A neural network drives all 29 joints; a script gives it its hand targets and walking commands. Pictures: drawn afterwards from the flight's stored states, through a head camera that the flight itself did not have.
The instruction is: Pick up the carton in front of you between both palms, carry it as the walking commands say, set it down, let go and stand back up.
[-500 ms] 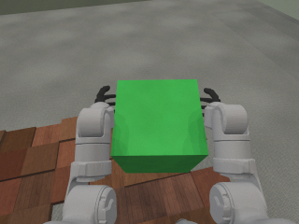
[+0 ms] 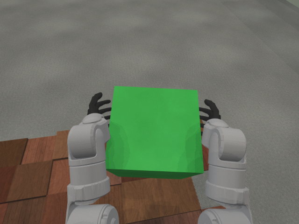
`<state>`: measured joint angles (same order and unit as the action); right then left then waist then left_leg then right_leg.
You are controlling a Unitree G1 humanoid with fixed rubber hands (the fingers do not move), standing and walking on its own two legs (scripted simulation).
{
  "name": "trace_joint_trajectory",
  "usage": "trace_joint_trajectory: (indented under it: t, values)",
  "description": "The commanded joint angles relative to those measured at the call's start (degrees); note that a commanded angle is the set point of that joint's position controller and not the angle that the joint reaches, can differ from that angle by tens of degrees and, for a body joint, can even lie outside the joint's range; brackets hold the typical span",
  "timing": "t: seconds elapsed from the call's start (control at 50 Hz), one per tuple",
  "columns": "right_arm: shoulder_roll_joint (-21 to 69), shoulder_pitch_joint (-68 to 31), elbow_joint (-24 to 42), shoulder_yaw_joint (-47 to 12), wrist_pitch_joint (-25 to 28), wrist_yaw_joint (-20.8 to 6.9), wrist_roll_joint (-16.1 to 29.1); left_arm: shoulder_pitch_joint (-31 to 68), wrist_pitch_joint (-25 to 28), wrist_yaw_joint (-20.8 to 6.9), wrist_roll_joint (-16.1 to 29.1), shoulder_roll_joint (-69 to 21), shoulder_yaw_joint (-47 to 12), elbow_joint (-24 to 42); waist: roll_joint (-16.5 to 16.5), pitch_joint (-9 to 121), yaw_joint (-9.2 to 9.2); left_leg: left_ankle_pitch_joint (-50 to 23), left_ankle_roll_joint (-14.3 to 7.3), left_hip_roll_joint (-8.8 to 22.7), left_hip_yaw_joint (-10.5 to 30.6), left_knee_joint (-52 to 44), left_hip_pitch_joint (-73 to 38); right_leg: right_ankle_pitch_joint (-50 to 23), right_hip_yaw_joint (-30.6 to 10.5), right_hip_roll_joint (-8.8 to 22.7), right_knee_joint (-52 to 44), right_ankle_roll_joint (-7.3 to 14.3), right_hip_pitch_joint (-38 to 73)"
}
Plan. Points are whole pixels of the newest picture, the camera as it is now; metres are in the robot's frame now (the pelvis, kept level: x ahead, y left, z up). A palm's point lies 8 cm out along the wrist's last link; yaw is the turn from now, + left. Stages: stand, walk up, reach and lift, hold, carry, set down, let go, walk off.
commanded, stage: carry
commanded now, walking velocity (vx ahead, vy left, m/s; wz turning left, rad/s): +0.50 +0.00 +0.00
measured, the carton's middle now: (152, 139) +0.34 +0.01 +0.01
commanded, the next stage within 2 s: none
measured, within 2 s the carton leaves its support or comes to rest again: neither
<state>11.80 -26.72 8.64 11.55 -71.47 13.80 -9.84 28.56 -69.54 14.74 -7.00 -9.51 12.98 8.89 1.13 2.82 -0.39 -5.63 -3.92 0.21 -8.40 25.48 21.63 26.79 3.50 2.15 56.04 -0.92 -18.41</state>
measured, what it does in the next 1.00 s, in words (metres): walks ahead: right foot, then left foot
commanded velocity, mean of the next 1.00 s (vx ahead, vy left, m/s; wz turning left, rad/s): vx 0.50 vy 0.00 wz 0.00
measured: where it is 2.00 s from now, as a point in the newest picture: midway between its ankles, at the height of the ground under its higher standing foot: (159, 103)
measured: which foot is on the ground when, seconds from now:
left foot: down 0.00-0.34, up 0.36-0.72, down 0.74-1.00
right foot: up 0.00-0.32, down 0.34-0.78, up 0.80-1.00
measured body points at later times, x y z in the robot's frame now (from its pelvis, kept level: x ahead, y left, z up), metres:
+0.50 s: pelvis +0.30 -0.04 -0.03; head +0.30 -0.05 +0.42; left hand +0.63 +0.12 +0.12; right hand +0.65 -0.17 +0.11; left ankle +0.23 +0.07 -0.66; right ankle +0.37 -0.11 -0.75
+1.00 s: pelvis +0.57 -0.01 -0.01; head +0.62 -0.01 +0.44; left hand +0.97 +0.12 +0.09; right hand +0.94 -0.17 +0.08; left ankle +0.53 +0.09 -0.74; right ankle +0.62 -0.14 -0.70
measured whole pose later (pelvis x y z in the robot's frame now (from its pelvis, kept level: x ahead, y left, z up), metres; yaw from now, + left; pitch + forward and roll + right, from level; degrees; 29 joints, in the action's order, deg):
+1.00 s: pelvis +0.57 -0.01 -0.01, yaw +0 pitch +6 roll +0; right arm 5.5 -43.9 -12.4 14.2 -71.8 20.7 -3.1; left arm 46.1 -68.3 12.3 -7.2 -1.7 15.9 -15.9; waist 0.5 0.3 4.1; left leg 17.7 -2.0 1.4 -6.3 29.4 17.6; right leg 17.4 1.5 2.5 51.2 0.6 -36.8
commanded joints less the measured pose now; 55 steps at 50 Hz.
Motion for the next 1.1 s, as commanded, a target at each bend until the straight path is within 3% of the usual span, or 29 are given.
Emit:
trace_joint_trajectory:
  t: [0.0,0.06,0.1,0.14,0.24,0.28,0.3,0.32,0.34,0.36,0.4,0.42,0.46,0.5,0.56,0.66,0.7,0.72,0.74,0.76,0.78,0.8,0.82,0.84,0.88,0.92,0.98,1.06,1.08]
  values:
    - [50.87,-37.25,14.27,-38.28,-0.61,-20.12,26.78,29.91,-4.16,-23.17,25.44,-57.79,-39.84,3.81,-5.34,25.71,3.45,-18.64,-5.84,18.26,24.01,-4.94,-41.90,-1.83,-0.94,0.04,2.51,0.10,-26.45]
    - [50.72,-33.62,15.54,-39.60,-3.11,-21.02,28.08,24.87,-5.23,-21.63,22.67,-53.84,-40.05,7.05,-6.99,26.18,2.74,-16.68,-5.51,16.32,18.39,-6.27,-36.44,-7.03,0.05,-0.43,-2.97,0.51,-21.48]
    - [49.20,-32.33,14.76,-40.11,-4.40,-21.73,28.92,24.56,-6.08,-21.07,21.77,-51.96,-41.01,9.13,-9.28,23.88,3.00,-10.74,-6.02,15.81,16.92,-8.09,-35.83,-13.10,-0.16,0.69,-5.54,0.76,-24.88]
    - [47.31,-32.45,13.22,-40.36,-5.63,-22.11,29.60,24.90,-7.22,-21.10,21.91,-51.15,-41.42,8.97,-8.63,19.36,3.23,-5.08,-5.31,14.98,15.25,-9.82,-31.78,-20.06,-1.03,2.35,-12.18,1.01,-24.79]
    - [44.70,-37.10,9.36,-40.61,-7.92,-22.49,30.40,27.85,-9.40,-21.89,22.50,-48.77,-40.92,5.07,-5.79,11.80,3.16,-4.09,-1.67,11.55,6.99,-11.68,-16.04,-31.62,5.35,-0.58,-27.31,2.53,-6.18]
    - [44.38,-39.34,7.14,-39.83,-8.78,-22.47,30.51,28.62,-10.23,-22.30,23.23,-48.32,-40.05,2.17,-3.95,13.82,0.99,-10.66,0.62,8.23,2.07,-1.63,-12.31,-31.68,8.81,-2.91,-29.05,3.33,6.60]
    - [44.00,-39.57,5.61,-39.20,-9.25,-22.44,30.33,29.21,-10.63,-22.49,23.48,-48.01,-39.44,0.70,-2.39,16.41,-0.93,-7.75,1.88,5.04,-0.17,8.18,-9.09,-30.18,8.74,-3.49,-29.44,3.74,15.41]
    - [43.10,-40.76,4.47,-38.08,-9.88,-22.48,30.30,28.10,-11.07,-22.54,23.56,-47.28,-38.13,-1.15,5.02,19.38,-3.20,10.50,2.99,1.55,-0.80,23.38,-0.51,-33.04,-5.11,6.06,-30.08,5.52,23.82]
    - [45.53,-43.27,2.38,-37.92,-11.04,-22.51,31.04,31.15,-11.38,-22.22,22.82,-44.82,-36.36,-2.81,14.22,23.42,-4.16,34.20,4.23,-4.84,2.58,41.57,13.50,-40.51,-26.70,19.39,-30.91,15.20,35.31]
    - [46.34,-44.76,2.27,-36.85,-11.30,-22.42,31.63,31.83,-11.31,-22.10,24.22,-46.15,-35.94,-2.77,14.11,27.71,-4.04,35.78,2.51,-3.20,8.72,54.64,20.23,-23.30,-34.01,22.43,-33.20,21.35,35.10]
    - [48.50,-49.26,1.87,-34.73,-10.77,-22.19,32.05,39.17,-10.98,-22.32,26.45,-50.31,-35.86,0.22,4.23,24.85,-2.97,31.63,0.54,2.15,11.52,54.49,20.99,-15.94,-29.59,18.21,-35.70,17.78,24.32]
    - [49.70,-51.43,2.09,-34.09,-10.18,-21.89,31.91,43.39,-10.92,-22.52,27.43,-52.37,-36.20,1.16,2.28,23.60,-2.08,29.96,0.33,3.74,11.75,51.65,20.31,-16.24,-26.18,17.37,-36.33,16.60,19.92]
    - [51.15,-53.87,0.80,-33.41,-9.08,-21.03,30.50,48.57,-10.65,-23.02,29.54,-55.01,-36.73,0.42,2.42,23.65,-1.01,28.97,0.45,4.99,11.14,45.88,17.67,-8.70,-21.53,15.88,-38.50,15.08,14.51]
    - [52.17,-56.30,-1.36,-33.38,-7.45,-20.32,29.88,51.42,-10.08,-23.49,30.78,-56.93,-37.23,-2.95,3.69,23.09,-0.77,29.44,1.24,5.04,8.68,36.68,15.50,-7.26,-16.56,14.74,-40.32,15.08,11.68]
    - [53.25,-58.74,-6.39,-33.06,-4.74,-19.75,29.51,52.62,-8.55,-24.01,30.91,-58.11,-36.02,-10.67,4.82,23.53,-2.39,25.16,1.14,4.27,5.40,25.66,13.22,-16.52,-12.47,14.42,-38.99,15.42,12.93]
    - [54.71,-59.42,-15.63,-29.49,-0.45,-20.39,28.77,53.07,-4.75,-24.97,29.06,-61.02,-31.23,-23.02,6.19,22.96,-3.07,17.90,1.18,0.70,1.10,11.96,9.49,-30.32,-6.28,11.46,-33.82,11.77,18.72]
    - [55.49,-60.52,-17.79,-28.09,0.87,-20.79,29.18,53.45,-3.38,-25.08,28.18,-61.45,-28.88,-26.27,5.85,22.92,-2.11,16.13,0.73,-1.29,-1.46,3.95,2.73,-31.96,-2.70,9.84,-28.65,9.54,17.90]
    - [55.63,-60.33,-18.94,-27.27,1.51,-20.94,29.38,52.89,-2.74,-25.06,27.70,-61.58,-27.86,-27.97,3.96,25.13,-0.65,13.42,-0.08,-1.54,-1.93,0.16,-7.01,-35.56,0.63,7.93,-22.27,7.46,14.43]
    - [55.42,-59.25,-20.56,-26.31,2.12,-21.09,29.23,52.22,-2.13,-24.98,27.16,-61.37,-26.90,-29.92,1.09,28.36,1.62,14.67,-2.39,4.24,5.88,-0.42,-19.95,-32.74,3.22,5.48,-12.85,4.52,5.91]
    - [54.09,-58.51,-21.38,-25.26,3.06,-20.97,28.30,52.73,-1.88,-25.12,27.26,-63.20,-26.21,-30.93,-11.87,31.29,3.81,14.41,-9.61,16.97,29.56,-0.39,-32.57,-19.75,4.98,-0.67,1.34,1.30,-11.59]
    - [54.12,-58.75,-21.42,-24.44,3.64,-20.87,28.19,54.00,-1.32,-25.17,27.40,-64.09,-26.10,-31.85,-19.96,28.82,4.97,4.20,-13.26,20.48,39.14,-2.94,-39.49,4.41,0.93,-4.80,9.25,1.51,-26.56]
    - [54.03,-60.82,-19.64,-24.52,3.86,-20.93,28.75,55.21,-0.59,-24.91,27.62,-64.71,-25.86,-31.22,-14.98,28.53,4.69,-1.40,-13.68,21.17,37.13,-0.02,-41.36,6.76,-2.87,-2.32,14.92,2.59,-31.42]
    - [55.19,-63.04,-17.92,-25.38,4.06,-21.07,29.89,56.11,-0.04,-24.51,27.52,-64.49,-25.42,-30.28,-7.84,27.60,5.27,-3.65,-12.33,20.08,33.68,0.88,-39.47,5.05,-3.93,-0.62,14.74,3.00,-32.45]
    - [56.01,-65.86,-15.52,-26.07,4.32,-21.12,31.30,56.50,0.38,-24.02,27.50,-64.42,-25.05,-29.18,-4.10,26.42,5.10,-1.23,-10.28,19.09,30.96,0.08,-36.15,1.51,-4.78,0.77,11.75,3.03,-31.49]
    - [57.52,-70.09,-12.62,-27.69,4.41,-21.05,33.44,56.89,0.97,-22.86,27.29,-63.85,-25.17,-26.67,-5.47,26.20,4.13,1.39,-8.13,16.75,24.47,-1.52,-30.91,-2.75,-3.88,1.35,4.01,2.14,-26.40]
    - [58.34,-70.80,-11.93,-28.30,4.09,-21.05,34.46,57.53,1.20,-21.67,26.72,-63.15,-25.71,-23.64,-8.94,26.93,4.17,0.74,-8.29,15.62,20.81,-1.62,-30.17,-6.48,-2.46,0.65,-0.48,1.51,-24.49]
    - [58.08,-68.43,-12.77,-28.32,2.88,-20.96,34.14,58.69,0.97,-20.21,26.33,-61.52,-27.33,-19.25,-9.91,25.74,4.50,-1.53,-6.52,13.67,15.55,-1.05,-28.31,-15.49,-1.89,0.83,-12.66,1.24,-20.17]
    - [56.93,-62.07,-16.44,-28.07,1.19,-20.85,31.99,55.79,-0.41,-19.98,25.44,-59.25,-28.69,-18.69,-10.38,24.26,4.63,-9.12,-2.55,10.91,8.59,4.24,-26.19,-27.32,2.29,-2.01,-28.51,1.78,-9.42]
    - [56.68,-61.01,-17.30,-28.21,0.97,-20.87,31.41,54.87,-0.73,-20.34,25.27,-59.17,-28.84,-19.72,-9.62,24.73,3.53,-10.78,-1.09,9.81,6.66,8.48,-25.31,-31.73,3.45,-2.44,-33.03,2.09,-3.83]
